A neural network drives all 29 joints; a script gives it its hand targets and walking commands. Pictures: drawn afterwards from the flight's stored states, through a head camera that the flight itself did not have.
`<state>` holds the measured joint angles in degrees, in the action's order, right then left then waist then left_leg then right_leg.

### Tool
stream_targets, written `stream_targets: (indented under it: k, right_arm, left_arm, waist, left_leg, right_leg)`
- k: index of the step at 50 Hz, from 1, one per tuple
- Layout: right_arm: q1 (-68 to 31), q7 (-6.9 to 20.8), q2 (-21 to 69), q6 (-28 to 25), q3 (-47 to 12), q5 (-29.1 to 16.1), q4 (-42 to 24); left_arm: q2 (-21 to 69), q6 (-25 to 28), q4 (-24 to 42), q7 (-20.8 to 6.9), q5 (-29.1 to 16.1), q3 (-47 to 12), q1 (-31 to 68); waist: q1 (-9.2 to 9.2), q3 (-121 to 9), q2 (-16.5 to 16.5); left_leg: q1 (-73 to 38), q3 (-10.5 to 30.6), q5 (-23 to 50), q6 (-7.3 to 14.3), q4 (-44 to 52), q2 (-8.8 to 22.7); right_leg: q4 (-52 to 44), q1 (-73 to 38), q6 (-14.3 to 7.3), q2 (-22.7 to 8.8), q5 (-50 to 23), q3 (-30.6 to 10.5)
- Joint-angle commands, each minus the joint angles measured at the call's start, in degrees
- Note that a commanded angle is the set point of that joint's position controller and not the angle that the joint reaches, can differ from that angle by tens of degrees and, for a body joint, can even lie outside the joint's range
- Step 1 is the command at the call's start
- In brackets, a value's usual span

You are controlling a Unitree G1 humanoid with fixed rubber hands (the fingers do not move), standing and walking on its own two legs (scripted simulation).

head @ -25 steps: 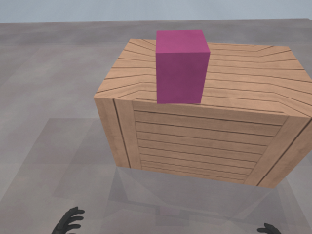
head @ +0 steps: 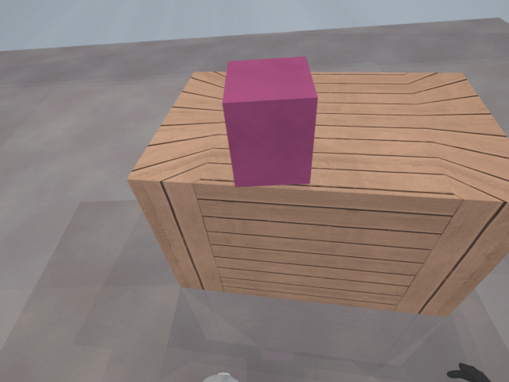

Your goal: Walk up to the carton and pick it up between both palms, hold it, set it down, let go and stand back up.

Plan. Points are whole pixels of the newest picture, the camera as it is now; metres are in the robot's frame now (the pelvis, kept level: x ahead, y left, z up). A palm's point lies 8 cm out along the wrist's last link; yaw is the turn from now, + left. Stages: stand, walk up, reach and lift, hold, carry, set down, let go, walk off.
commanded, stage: walk up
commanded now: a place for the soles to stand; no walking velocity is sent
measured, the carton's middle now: (269, 123) +0.74 +0.00 +0.02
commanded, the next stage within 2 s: none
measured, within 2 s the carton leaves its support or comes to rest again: neither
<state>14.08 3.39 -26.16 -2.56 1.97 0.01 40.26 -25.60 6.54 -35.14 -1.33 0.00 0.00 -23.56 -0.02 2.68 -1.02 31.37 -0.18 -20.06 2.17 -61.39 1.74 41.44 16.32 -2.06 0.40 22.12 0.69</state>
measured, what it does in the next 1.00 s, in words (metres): walks ahead: left foot, then right foot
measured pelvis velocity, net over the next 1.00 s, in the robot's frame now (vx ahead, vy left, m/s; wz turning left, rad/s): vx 0.21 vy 0.02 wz -0.04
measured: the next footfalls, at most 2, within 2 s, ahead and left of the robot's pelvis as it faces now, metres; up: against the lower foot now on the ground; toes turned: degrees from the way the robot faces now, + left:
left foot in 0.22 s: +0.22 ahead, +0.16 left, +0.00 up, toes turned +2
right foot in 0.76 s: +0.25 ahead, -0.10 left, +0.00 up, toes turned -1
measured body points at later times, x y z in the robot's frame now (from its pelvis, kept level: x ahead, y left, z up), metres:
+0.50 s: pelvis +0.11 +0.07 +0.01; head +0.12 +0.09 +0.46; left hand +0.19 +0.39 -0.09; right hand +0.22 -0.25 -0.06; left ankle +0.18 +0.15 -0.72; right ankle +0.17 -0.11 -0.65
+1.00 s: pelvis +0.21 +0.02 -0.01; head +0.21 +0.00 +0.44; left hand +0.29 +0.34 -0.08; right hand +0.32 -0.30 -0.10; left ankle +0.29 +0.15 -0.67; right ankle +0.21 -0.10 -0.72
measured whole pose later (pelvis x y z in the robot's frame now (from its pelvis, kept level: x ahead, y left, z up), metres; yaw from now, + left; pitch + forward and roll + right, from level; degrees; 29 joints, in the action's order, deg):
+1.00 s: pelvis +0.21 +0.02 -0.01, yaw -2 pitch -3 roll +0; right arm 14.9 2.7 -25.5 -1.0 2.3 0.0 39.0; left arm -25.2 7.0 -38.0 0.9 0.0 0.0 -24.7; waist 0.0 3.2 -2.8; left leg 32.7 -1.4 -22.0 3.2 -61.4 2.8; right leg 44.9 18.2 -1.3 0.7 23.7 -1.3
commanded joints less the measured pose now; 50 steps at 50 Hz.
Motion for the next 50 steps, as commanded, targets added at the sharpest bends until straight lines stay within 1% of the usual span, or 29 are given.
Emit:
stream_targets:
  k: [1, 2, 4, 7, 8, 9, 10, 11, 12, 13, 14, 15, 17, 18, 21, 24, 29, 33, 35, 36, 37, 38, 39, 40, 41, 43, 44, 49, 50]
  right_arm:
    - [-6.1, 0.3, -8.7, -0.4, 5.0, 1.6, -7.5]
    - [-6.5, 0.4, -8.3, -0.6, 4.9, 1.7, -7.7]
    - [-8.4, 0.5, -8.5, -0.9, 5.0, 2.0, -8.5]
    - [-5.6, 0.7, -9.1, -1.5, 5.4, 1.7, -7.7]
    - [-2.4, 0.6, -9.1, -1.9, 5.6, 1.5, -6.5]
    - [2.1, 0.3, -9.7, -2.1, 6.1, 1.4, -5.1]
    - [8.9, -0.4, -11.3, -2.6, 6.9, 1.8, -3.1]
    - [16.6, -1.1, -13.7, -3.1, 8.2, 2.1, -1.0]
    - [18.3, -2.0, -17.3, -3.6, 8.6, 2.6, -2.3]
    - [13.8, -2.0, -19.0, -3.3, 8.8, 1.4, -3.9]
    - [9.9, -1.9, -17.4, -2.9, 8.6, 0.7, -4.3]
    - [7.4, -2.0, -15.6, -2.7, 8.1, 1.0, -4.5]
    - [6.0, -2.3, -13.0, -2.9, 7.1, 0.9, -4.7]
    - [5.7, -2.2, -12.6, -3.0, 6.9, 1.2, -4.3]
    - [6.0, -1.9, -12.1, -3.0, 6.8, 1.1, -4.5]
    - [2.5, -1.6, -12.0, -2.4, 6.7, 1.4, -5.0]
    - [0.3, -0.8, -13.0, -1.2, 6.8, 1.7, -5.8]
    - [-2.6, -0.6, -14.1, -0.5, 6.9, 1.7, -6.2]
    - [-4.4, -0.4, -12.8, 0.3, 6.6, 2.0, -6.8]
    - [-2.4, -0.8, -9.9, 0.9, 5.8, 2.4, -6.6]
    - [-1.5, -0.8, -5.8, 1.2, 4.3, 2.1, -7.1]
    - [-0.6, -0.9, -2.8, 1.3, 3.1, 1.8, -7.9]
    - [-4.4, -1.2, -9.3, 1.2, 4.5, 1.6, -8.0]
    - [-5.3, -1.3, -11.2, 0.7, 5.0, 1.5, -7.3]
    - [-4.1, -1.1, -11.5, 0.5, 5.3, 1.5, -6.2]
    - [-1.4, -0.8, -10.2, 0.8, 5.5, 1.3, -5.3]
    - [-1.2, -0.7, -9.7, 0.9, 5.7, 1.3, -5.4]
    - [-4.1, -1.3, -6.9, 1.0, 4.8, 1.2, -7.0]
    - [-3.9, -1.4, -6.7, 0.9, 4.9, 1.1, -7.0]
  left_arm:
    - [-15.5, 1.2, 1.5, 1.2, 0.9, 7.9, -4.5]
    - [-15.6, 1.1, 1.9, 1.2, 1.0, 7.8, -4.2]
    - [-15.6, 0.8, 1.5, 0.9, 1.0, 7.7, -4.0]
    - [-16.0, 0.2, 1.7, 0.7, 1.1, 7.4, -0.1]
    - [-15.6, 0.1, 2.5, 0.6, 1.2, 7.0, 2.4]
    - [-14.8, 0.0, 2.7, 0.6, 1.2, 6.7, 4.1]
    - [-12.9, -0.1, 2.7, 0.6, 1.6, 5.9, 4.5]
    - [-8.5, -0.1, 2.3, 0.5, 1.7, 4.7, 1.6]
    - [-3.1, -0.2, 2.7, 0.4, 0.5, 3.6, -1.1]
    - [-9.6, -0.9, 1.6, 1.1, 0.5, 4.9, -2.3]
    - [-12.6, -1.2, 0.6, 1.1, 0.5, 5.4, -1.3]
    - [-12.3, -1.4, -0.7, 0.9, 0.4, 5.5, -2.8]
    - [-11.1, -1.8, -2.5, 0.3, 0.4, 5.5, -7.0]
    - [-10.8, -2.0, -3.4, 0.2, 0.3, 5.6, -8.1]
    - [-10.6, -2.5, -4.3, 0.2, 0.3, 5.9, -7.4]
    - [-10.5, -2.7, -4.8, 0.1, 0.3, 6.1, -6.7]
    - [-10.4, -2.4, -4.1, -0.4, 0.4, 6.0, -5.7]
    - [-10.8, -1.5, -3.4, -0.5, 0.7, 5.9, -5.5]
    - [-10.5, -0.8, -5.6, 0.1, 0.8, 6.4, -11.7]
    - [-11.4, -0.2, -7.0, 1.0, 1.5, 7.0, -15.5]
    - [-14.8, 0.2, -6.9, 1.7, 2.6, 7.7, -16.7]
    - [-17.9, 0.8, -4.1, 2.2, 2.6, 8.0, -12.5]
    - [-20.9, 0.7, -2.7, 2.3, 1.3, 8.3, -10.8]
    - [-21.0, 1.1, -2.1, 2.5, 0.7, 8.5, -8.1]
    - [-19.7, 1.4, -2.4, 2.8, 0.6, 8.4, -7.2]
    - [-16.5, 1.5, -2.6, 2.9, 0.2, 7.8, -8.4]
    - [-16.0, 1.5, -2.2, 2.9, 0.3, 7.5, -8.6]
    - [-15.2, 1.0, -1.1, 3.7, 0.7, 6.7, -6.7]
    - [-15.2, 0.9, -1.2, 3.8, 0.9, 6.5, -5.7]
  waist:
    - [-2.50, 5.6, 6.5]
    - [-2.40, 6.0, 7.6]
    - [-3.02, 6.8, 5.9]
    - [-1.39, 6.1, 9.0]
    - [0.83, 5.1, 7.2]
    - [3.27, 2.7, 6.9]
    - [6.68, -1.5, 3.9]
    - [9.57, -7.3, -5.5]
    - [8.56, -8.6, -17.7]
    - [6.23, -4.6, -12.6]
    - [4.79, -0.9, -4.6]
    - [3.02, 1.0, -2.7]
    - [1.86, -0.6, -5.4]
    - [1.73, -2.1, -6.3]
    - [2.19, -2.6, -6.7]
    - [1.20, 1.2, -7.0]
    - [1.51, 2.0, -8.5]
    - [0.46, 1.5, -11.1]
    - [-3.28, -1.4, -5.5]
    - [-4.66, -3.2, 1.9]
    - [-5.74, -0.4, 11.5]
    - [-2.80, 5.9, 17.2]
    - [-2.66, 6.7, 8.0]
    - [-1.40, 6.0, 4.5]
    - [-1.34, 5.6, 3.9]
    - [-1.60, 3.1, 5.8]
    - [-1.73, 2.7, 7.0]
    - [-2.19, 4.9, 7.3]
    - [-2.17, 4.9, 9.3]
  left_leg:
    - [9.2, 1.5, 4.8, -1.7, 5.5, 3.9]
    - [9.1, 0.9, 5.1, -1.6, 7.3, 3.7]
    - [8.4, 0.9, 4.1, -1.1, 11.3, 3.5]
    - [0.1, -0.9, 3.7, 0.2, 17.2, 2.2]
    - [-7.0, -1.3, 5.3, 0.8, 20.4, 2.0]
    - [-15.5, -1.7, 5.8, 1.4, 24.4, 1.1]
    - [-26.2, -1.7, 5.0, 1.9, 25.0, -0.7]
    - [-37.4, 4.8, -0.7, 3.6, 28.2, 1.6]
    - [-39.4, 30.9, -15.8, 6.1, 39.8, 15.8]
    - [-31.3, 43.7, -22.3, 8.9, 47.1, 21.1]
    - [-24.4, 39.9, -25.6, 8.1, 47.5, 20.5]
    - [-21.2, 33.4, -22.3, 6.3, 47.0, 17.9]
    - [-19.4, 22.3, -13.6, 2.4, 47.0, 13.3]
    - [-19.8, 18.8, -10.0, 2.7, 46.5, 11.6]
    - [-19.7, 15.4, -13.3, 4.4, 47.2, 11.3]
    - [-14.6, 11.5, -16.7, 7.1, 48.8, 11.2]
    - [-11.5, 10.7, -22.1, 11.4, 48.3, 13.3]
    - [-9.1, 8.1, -18.6, 10.9, 42.1, 12.6]
    - [-8.1, 4.7, -17.9, 9.2, 31.5, 9.9]
    - [-4.6, 2.2, -18.7, 7.2, 19.4, 5.7]
    - [5.5, -1.3, -16.8, 4.4, 4.0, 1.5]
    - [17.2, -0.4, -13.2, 1.2, -4.5, -2.4]
    - [17.4, 5.0, -12.3, 1.3, -6.5, -0.5]
    - [17.9, 5.6, -8.6, 0.8, -7.1, 1.7]
    - [16.7, 5.6, -4.8, -0.2, -5.9, 3.4]
    - [13.4, 4.1, -1.8, -0.4, -3.4, 4.2]
    - [11.8, 2.6, -0.7, -0.8, -3.0, 3.9]
    - [9.2, 0.2, 0.1, -0.9, 2.1, 3.8]
    - [7.9, -0.3, 0.0, -0.9, 3.8, 3.9]
  right_leg:
    - [-24.7, -2.6, -10.4, -14.3, -7.6, -22.3]
    - [-24.4, -2.0, -11.1, -14.2, -6.4, -21.5]
    - [-23.4, -2.0, -11.7, -14.8, -3.8, -21.6]
    - [-21.1, 3.3, -11.8, -14.9, -1.2, -19.2]
    - [-19.4, 7.2, -10.9, -15.1, -3.0, -17.3]
    - [-14.4, 9.8, -9.0, -13.1, -4.1, -14.2]
    - [-4.8, 12.4, -6.9, -10.3, -10.4, -11.1]
    - [12.9, 16.8, -4.7, -5.1, -13.3, -7.1]
    - [28.5, 25.5, -0.5, 2.9, 7.2, -6.0]
    - [30.9, 28.6, 0.3, 3.4, 7.5, -8.5]
    - [31.1, 26.2, 0.2, 1.1, 4.7, -10.1]
    - [29.3, 24.9, 0.3, -0.3, 1.8, -10.3]
    - [25.3, 21.2, 1.1, -1.7, -2.9, -10.5]
    - [24.8, 20.2, 1.5, -1.4, -4.5, -9.2]
    - [23.2, 20.8, 2.6, -0.9, -7.1, -8.0]
    - [18.8, 21.0, 2.9, -1.4, -7.6, -4.9]
    - [11.5, 18.3, 3.3, -2.3, -6.9, -0.1]
    - [0.8, 8.7, 2.0, -2.8, -3.6, 1.8]
    - [-9.5, -2.2, 0.9, -1.4, -6.6, 2.9]
    - [-11.6, -9.1, 1.5, 1.3, -4.0, 1.4]
    - [-16.6, -13.0, -0.6, -5.0, 7.8, -13.4]
    - [-25.9, -8.6, -5.1, -17.2, 15.8, -40.5]
    - [-30.1, -5.9, -11.8, -22.7, 16.8, -49.7]
    - [-28.7, -7.5, -13.2, -22.8, 10.6, -49.0]
    - [-24.7, -8.8, -12.5, -20.4, 0.1, -42.1]
    - [-20.1, -9.3, -9.4, -15.2, -12.6, -30.2]
    - [-18.8, -7.9, -10.3, -14.0, -17.0, -27.3]
    - [-13.9, -1.6, -12.8, -14.5, -33.9, -21.8]
    - [-13.2, -0.3, -13.0, -14.3, -35.0, -20.9]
